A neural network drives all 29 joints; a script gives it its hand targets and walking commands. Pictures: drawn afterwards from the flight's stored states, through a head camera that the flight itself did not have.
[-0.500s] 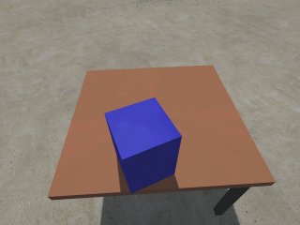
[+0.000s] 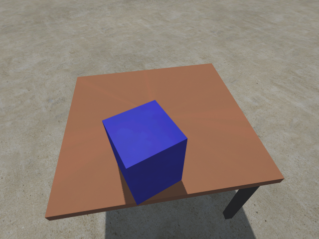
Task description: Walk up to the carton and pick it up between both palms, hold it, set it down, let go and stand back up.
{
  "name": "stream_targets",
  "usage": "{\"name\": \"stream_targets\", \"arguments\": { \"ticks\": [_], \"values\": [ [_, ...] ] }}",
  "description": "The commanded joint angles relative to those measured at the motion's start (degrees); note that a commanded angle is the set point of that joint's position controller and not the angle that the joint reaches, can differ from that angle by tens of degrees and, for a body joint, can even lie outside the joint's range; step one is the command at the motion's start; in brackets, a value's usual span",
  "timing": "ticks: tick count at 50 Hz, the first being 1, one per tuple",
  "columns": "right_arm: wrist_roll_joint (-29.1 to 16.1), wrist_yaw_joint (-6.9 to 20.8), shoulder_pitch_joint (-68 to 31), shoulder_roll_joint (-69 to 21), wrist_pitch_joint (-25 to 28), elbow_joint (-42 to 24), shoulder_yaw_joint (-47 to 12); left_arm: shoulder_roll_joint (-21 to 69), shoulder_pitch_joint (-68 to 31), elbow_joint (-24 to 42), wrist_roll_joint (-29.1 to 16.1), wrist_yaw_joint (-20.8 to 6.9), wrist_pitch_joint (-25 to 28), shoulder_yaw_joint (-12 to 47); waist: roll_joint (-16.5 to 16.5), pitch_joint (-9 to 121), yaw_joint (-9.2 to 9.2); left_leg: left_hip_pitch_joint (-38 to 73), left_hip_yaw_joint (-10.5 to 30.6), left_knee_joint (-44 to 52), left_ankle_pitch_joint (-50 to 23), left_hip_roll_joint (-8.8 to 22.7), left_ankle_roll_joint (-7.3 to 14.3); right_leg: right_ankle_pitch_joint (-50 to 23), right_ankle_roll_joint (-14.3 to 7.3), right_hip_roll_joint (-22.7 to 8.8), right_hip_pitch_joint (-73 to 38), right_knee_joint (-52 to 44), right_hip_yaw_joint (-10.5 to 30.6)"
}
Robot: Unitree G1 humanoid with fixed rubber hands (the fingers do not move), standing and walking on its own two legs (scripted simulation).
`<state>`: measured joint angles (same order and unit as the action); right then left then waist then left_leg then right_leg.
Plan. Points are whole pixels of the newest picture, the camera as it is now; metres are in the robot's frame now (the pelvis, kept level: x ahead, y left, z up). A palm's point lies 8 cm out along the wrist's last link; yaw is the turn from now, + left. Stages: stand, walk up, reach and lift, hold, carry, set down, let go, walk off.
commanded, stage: walk up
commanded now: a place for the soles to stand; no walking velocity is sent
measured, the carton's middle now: (145, 153) +0.41 +0.06 -0.06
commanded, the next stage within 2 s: reach and lift in 0.28 s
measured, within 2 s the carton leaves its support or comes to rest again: neither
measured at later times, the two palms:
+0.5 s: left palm out of the picture +0.15 +0.24 -0.10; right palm out of the picture +0.12 -0.26 -0.13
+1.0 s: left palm out of the picture +0.16 +0.19 -0.08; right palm (273, 233) +0.17 -0.27 -0.09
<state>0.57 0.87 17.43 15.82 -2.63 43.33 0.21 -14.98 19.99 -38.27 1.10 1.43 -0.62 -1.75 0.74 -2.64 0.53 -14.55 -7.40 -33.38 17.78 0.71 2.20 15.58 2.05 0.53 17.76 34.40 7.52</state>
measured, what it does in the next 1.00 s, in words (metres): shifts its weight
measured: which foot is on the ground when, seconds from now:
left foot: down 0.00-1.00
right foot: down 0.00-1.00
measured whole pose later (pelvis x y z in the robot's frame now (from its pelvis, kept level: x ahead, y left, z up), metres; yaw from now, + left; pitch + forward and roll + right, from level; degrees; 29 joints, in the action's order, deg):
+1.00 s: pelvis +0.02 -0.06 +0.01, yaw +5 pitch +1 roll +0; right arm -3.3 3.8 10.9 11.3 18.3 48.4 -2.1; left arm -9.6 9.8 -32.1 1.7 4.6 -0.3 -3.5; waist 1.8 -4.4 -1.2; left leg -12.1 -1.2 -25.3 13.8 3.9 -2.5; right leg 14.0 -2.5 1.9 13.7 26.9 -1.5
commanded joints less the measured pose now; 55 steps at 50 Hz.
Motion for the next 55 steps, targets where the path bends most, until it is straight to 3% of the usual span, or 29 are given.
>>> {"name": "stream_targets", "arguments": {
  "ticks": [1, 3, 9, 12, 14, 15, 16, 17, 18, 20, 22, 23, 24, 26, 28, 33, 36, 39, 44, 50, 55],
  "values": [
    [0.2, -0.3, -0.4, 9.3, 1.2, -6.1, 2.8, -9.4, 1.1, 5.8, 0.1, 0.6, 1.9, -2.6, -0.9, 2.5, 0.38, 1.1, 7.1, 6.0, -4.3, 7.2, 2.4, -7.7, -4.2, -3.6, 0.9, -3.3, 4.9],
    [0.4, -0.2, 0.1, 9.1, 1.0, -6.1, 2.8, -9.7, 0.8, 6.0, 0.0, 0.6, 1.8, -2.6, 1.4, 2.7, 0.68, 3.2, 6.7, 4.3, -5.1, 6.7, 2.1, -7.2, -4.8, -4.3, 3.2, -4.4, 6.6],
    [0.4, -0.2, -0.4, 9.8, 0.9, -6.8, 3.0, -9.5, 0.3, 6.9, -0.1, 0.4, 1.5, -2.6, 1.5, 1.4, 0.81, 2.2, 7.3, 5.6, -0.7, 7.7, 2.6, -3.2, -4.6, -2.7, 5.4, -3.8, 7.1],
    [0.2, -0.3, -1.2, 10.2, 1.0, -6.9, 3.0, -8.9, 1.0, 7.2, -0.1, 0.4, 1.5, -2.5, -0.6, 2.8, 0.37, 1.3, 7.2, 6.3, -4.1, 9.1, 3.6, -7.6, -4.1, -1.7, 2.3, -0.3, 4.6],
    [0.3, -0.3, -2.2, 10.7, 0.7, -7.3, 3.1, -9.0, 1.4, 7.6, -0.1, 0.5, 1.4, -2.7, -1.5, 2.8, -0.09, -0.1, 6.5, 6.4, -1.8, 9.6, 4.0, -6.6, -4.1, -1.3, 1.5, 0.9, 4.5],
    [3.2, 4.3, -26.4, 4.8, 7.5, 4.3, 5.2, -2.4, -28.5, 3.0, 1.0, 2.3, -9.1, -2.4, -6.6, 0.3, -5.17, -17.6, 6.4, 6.1, 10.8, 6.0, -2.7, 12.1, -7.4, 1.6, 1.1, 2.2, -9.9],
    [2.5, 6.6, -21.8, 10.0, 9.0, 4.3, 7.6, -1.2, -26.3, 4.6, 0.8, 4.0, -12.4, -0.4, -8.9, -2.7, -3.19, -21.9, 7.2, 9.3, 18.1, 7.9, -2.2, 7.0, -7.0, 2.5, -3.7, 6.5, -11.6],
    [1.4, 7.4, -20.6, 11.5, 9.6, 3.1, 8.0, -0.4, -26.0, 7.3, 1.0, 4.5, -13.4, 0.2, -8.8, -2.1, -2.82, -23.5, 7.3, 10.4, 16.6, 8.8, -2.1, 3.0, -7.1, 2.4, -6.7, 7.1, -11.9],
    [1.5, 7.2, -19.3, 10.1, 10.7, 1.1, 8.3, -1.7, -24.8, 8.8, 0.0, 4.2, -14.1, 0.3, -4.4, -0.4, -1.65, -16.4, 5.8, 5.8, 7.6, 7.3, -3.3, 1.1, -7.9, 0.6, -1.2, 5.8, -11.0],
    [2.2, 5.6, -16.4, 8.8, 11.9, -1.3, 8.0, -4.1, -26.0, 11.5, -1.9, 2.8, -15.8, -1.0, 3.0, 7.1, -0.63, -0.9, 4.5, 0.5, -0.3, 4.8, -3.7, -3.2, -6.1, -0.4, 6.5, 0.8, -9.8],
    [1.6, 4.1, -12.9, 8.2, 12.3, -2.5, 8.4, -4.3, -23.9, 14.9, -1.8, 1.7, -16.2, -1.4, 4.7, 12.6, 0.14, 2.9, 4.0, 0.4, -2.4, 3.6, -2.8, -7.5, -4.2, -0.1, 1.7, -1.1, -9.2],
    [1.2, 3.5, -10.7, 7.9, 12.6, -2.4, 8.1, -4.5, -21.7, 16.2, -0.8, 1.6, -16.0, -1.9, 4.9, 14.4, 0.46, 4.6, 4.0, 0.4, -4.2, 3.1, -2.9, -11.0, -3.9, 0.0, -1.1, -1.3, -9.1],
    [0.3, 3.5, -9.6, 8.5, 12.9, -1.3, 7.8, -3.9, -19.9, 17.1, 0.3, 1.7, -15.7, -2.3, 2.9, 15.2, -0.02, 6.3, 4.4, 1.8, -6.1, 2.8, -3.4, -12.5, -4.1, 0.8, -2.7, -1.5, -10.0],
    [-0.2, 4.1, -9.5, 9.5, 12.9, 2.3, 7.7, -1.3, -18.0, 17.1, 2.5, 3.0, -15.1, -2.9, -1.2, 15.4, -0.79, 7.0, 5.0, 4.6, -7.5, 3.2, -4.3, -10.9, -5.0, 2.5, -4.3, -2.9, -11.0],
    [-0.3, 4.4, -9.8, 9.2, 13.1, 4.6, 7.0, 0.6, -16.9, 15.0, 3.4, 3.6, -14.2, -2.8, -2.8, 12.4, -0.91, 5.4, 4.9, 6.6, -7.7, 3.1, -4.3, -11.0, -5.4, 2.9, -6.2, -4.7, -10.5],
    [-1.0, 4.5, -13.5, 5.8, 15.2, 5.3, 4.8, 0.4, -20.6, 12.8, 4.0, 3.9, -10.8, -2.9, -1.3, 3.0, -1.51, 2.9, 3.7, 8.2, -5.2, 0.9, -3.8, -7.0, -5.0, 0.7, -3.9, -9.8, -8.0],
    [-1.7, 4.4, -13.6, 3.1, 16.1, 2.8, 2.7, -0.3, -21.3, 12.1, 3.3, 3.8, -8.0, -3.2, 1.4, 0.5, -2.09, 1.0, 3.1, 9.1, -3.3, 0.0, -2.8, -6.0, -4.0, -0.9, -5.2, -11.9, -5.9],
    [-2.2, 3.9, -12.2, 1.7, 17.5, -0.5, 1.0, -1.2, -20.7, 12.2, 2.6, 3.6, -4.8, -4.0, 3.1, 2.4, -2.92, 0.5, 2.6, 9.5, -3.4, -0.7, -2.0, -8.1, -3.0, -2.4, -8.4, -12.9, -3.6],
    [-3.5, 2.5, -8.2, 0.7, 21.6, -2.8, -0.5, -1.5, -17.6, 14.5, 0.5, 3.5, 1.5, -3.5, 5.3, 10.2, -2.13, 1.5, 3.2, 8.5, -7.8, -1.2, -1.7, -18.6, -1.4, -3.6, -13.4, -12.2, -1.9],
    [-6.0, 2.9, -7.6, 3.7, 27.6, 2.6, -0.1, 0.7, -13.5, 14.5, 0.9, 4.0, 7.4, -3.0, 2.1, 14.0, -1.01, 5.5, 4.4, 8.5, -16.8, -1.1, -3.7, -28.3, -2.5, -1.9, -13.2, -11.7, -4.8],
    [-8.4, 4.3, -9.3, 5.3, 31.8, 5.5, -1.7, 2.8, -11.2, 12.9, 1.2, 4.8, 11.6, -2.2, 2.1, 12.0, -1.84, 6.6, 4.9, 9.6, -19.5, -1.0, -4.3, -27.9, -3.3, -0.7, -13.4, -12.4, -5.7]
  ]
}}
